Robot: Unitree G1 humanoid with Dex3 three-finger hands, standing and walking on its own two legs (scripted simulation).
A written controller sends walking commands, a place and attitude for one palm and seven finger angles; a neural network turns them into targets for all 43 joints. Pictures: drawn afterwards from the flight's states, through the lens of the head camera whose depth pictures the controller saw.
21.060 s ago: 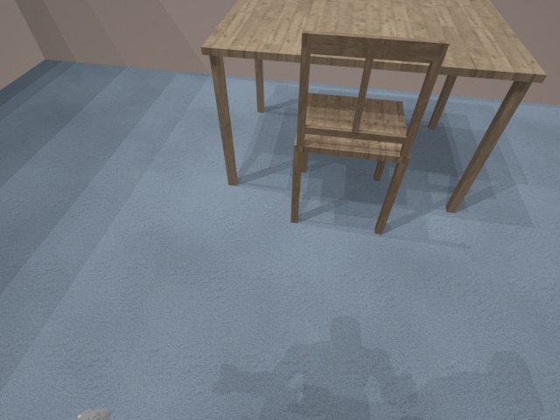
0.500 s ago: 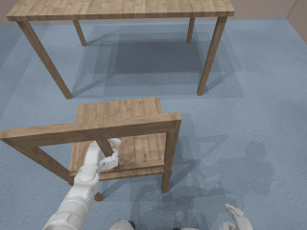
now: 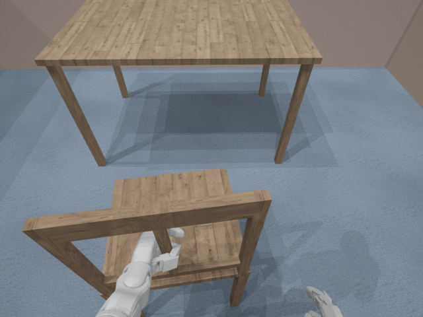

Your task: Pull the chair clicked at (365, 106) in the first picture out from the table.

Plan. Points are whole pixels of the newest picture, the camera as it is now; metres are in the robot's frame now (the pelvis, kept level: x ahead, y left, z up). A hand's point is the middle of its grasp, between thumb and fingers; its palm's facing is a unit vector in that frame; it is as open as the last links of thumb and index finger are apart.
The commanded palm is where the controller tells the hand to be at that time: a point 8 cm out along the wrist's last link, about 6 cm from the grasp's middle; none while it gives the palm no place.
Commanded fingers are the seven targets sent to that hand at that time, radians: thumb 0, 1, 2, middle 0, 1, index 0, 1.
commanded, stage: stop walking, hand still on the chair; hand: left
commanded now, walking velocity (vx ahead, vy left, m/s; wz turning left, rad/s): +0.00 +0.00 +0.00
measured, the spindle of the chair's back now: (167, 251) +0.28 +0.12 -0.10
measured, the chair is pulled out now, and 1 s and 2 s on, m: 0.62 0.62 0.62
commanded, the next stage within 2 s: open the thumb and straighten the fingers in 0.22 s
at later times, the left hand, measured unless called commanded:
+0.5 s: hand (171, 253) +0.26 +0.10 -0.07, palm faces -0.08 -0.99 -0.10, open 6.4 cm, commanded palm +0.24 +0.15 -0.05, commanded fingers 0.00 -0.31 0.32 -0.50 -1.45 -0.50 -1.45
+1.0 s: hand (164, 252) +0.26 +0.12 -0.07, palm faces -0.05 -0.99 -0.12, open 16.6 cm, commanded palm +0.25 +0.16 -0.05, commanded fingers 0.00 -0.55 0.20 0.00 0.00 0.00 0.00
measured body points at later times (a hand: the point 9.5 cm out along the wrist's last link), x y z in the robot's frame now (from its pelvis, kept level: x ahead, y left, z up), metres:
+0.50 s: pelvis +0.01 -0.02 -0.01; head +0.03 -0.02 +0.44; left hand +0.26 +0.15 -0.06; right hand +0.15 -0.28 -0.11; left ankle +0.02 +0.13 -0.74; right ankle -0.01 -0.14 -0.74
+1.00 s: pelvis +0.02 -0.02 -0.04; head +0.06 -0.03 +0.41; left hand +0.26 +0.17 -0.06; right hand +0.19 -0.25 -0.13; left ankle +0.02 +0.13 -0.74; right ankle -0.01 -0.14 -0.74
